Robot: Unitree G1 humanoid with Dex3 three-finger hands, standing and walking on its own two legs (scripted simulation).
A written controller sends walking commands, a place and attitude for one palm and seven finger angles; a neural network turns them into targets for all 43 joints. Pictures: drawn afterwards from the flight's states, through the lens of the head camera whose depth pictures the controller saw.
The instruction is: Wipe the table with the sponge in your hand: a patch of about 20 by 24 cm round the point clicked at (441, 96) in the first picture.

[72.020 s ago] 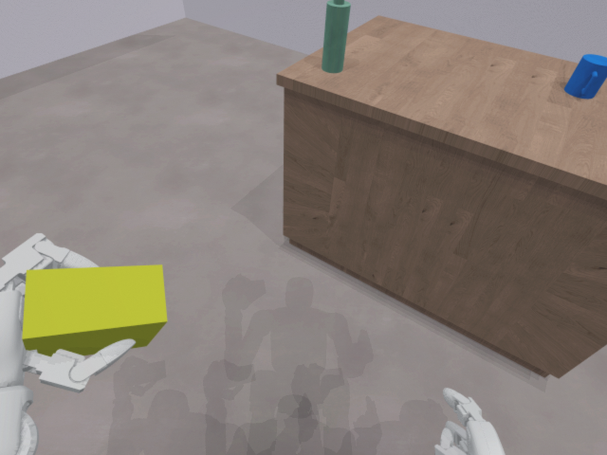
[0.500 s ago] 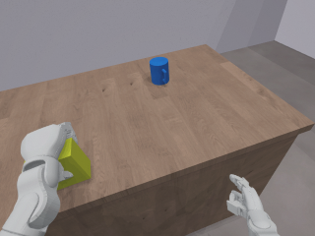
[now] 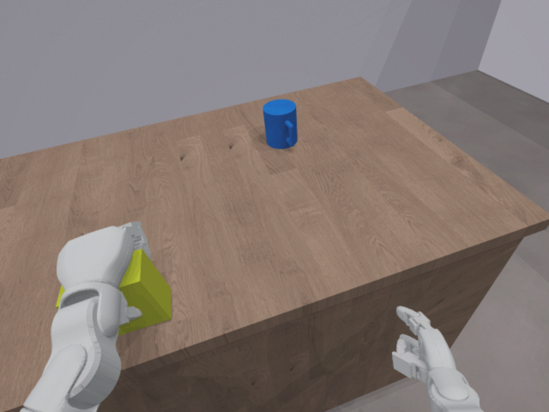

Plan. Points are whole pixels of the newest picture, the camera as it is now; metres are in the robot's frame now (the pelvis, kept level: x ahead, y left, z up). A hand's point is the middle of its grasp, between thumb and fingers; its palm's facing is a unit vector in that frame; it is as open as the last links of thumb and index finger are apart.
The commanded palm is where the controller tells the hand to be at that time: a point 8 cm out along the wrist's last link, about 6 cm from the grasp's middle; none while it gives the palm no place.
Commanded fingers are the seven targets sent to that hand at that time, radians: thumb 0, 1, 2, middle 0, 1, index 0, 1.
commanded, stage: lower the sponge onto the table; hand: left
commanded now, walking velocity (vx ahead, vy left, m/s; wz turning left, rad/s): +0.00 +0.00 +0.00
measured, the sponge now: (125, 302) +0.23 +0.28 +0.05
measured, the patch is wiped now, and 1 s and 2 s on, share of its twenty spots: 0.05 0.15 0.40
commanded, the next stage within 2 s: wipe forward along the first lane in 0.02 s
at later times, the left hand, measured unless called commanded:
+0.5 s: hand (121, 264) +0.26 +0.28 +0.10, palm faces +0.02 -0.06 -1.00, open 9.9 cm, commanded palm +0.24 +0.28 +0.15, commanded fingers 0.00 0.10 1.30 -1.20 -1.60 -1.20 -1.60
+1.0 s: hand (121, 246) +0.30 +0.30 +0.10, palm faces -0.01 -0.02 -1.00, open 9.9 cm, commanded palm +0.28 +0.30 +0.13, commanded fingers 0.00 0.10 1.30 -1.20 -1.60 -1.20 -1.60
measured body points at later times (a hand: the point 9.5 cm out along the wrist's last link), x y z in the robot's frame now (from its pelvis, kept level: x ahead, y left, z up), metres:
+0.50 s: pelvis +0.00 -0.01 +0.00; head -0.01 -0.05 +0.45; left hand +0.26 +0.28 +0.15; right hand +0.25 -0.20 -0.08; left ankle +0.00 +0.10 -0.74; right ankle +0.02 -0.08 -0.74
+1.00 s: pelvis +0.00 -0.02 +0.00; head -0.01 -0.06 +0.44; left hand +0.29 +0.30 +0.15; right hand +0.22 -0.24 -0.10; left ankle +0.00 +0.10 -0.74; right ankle +0.02 -0.08 -0.74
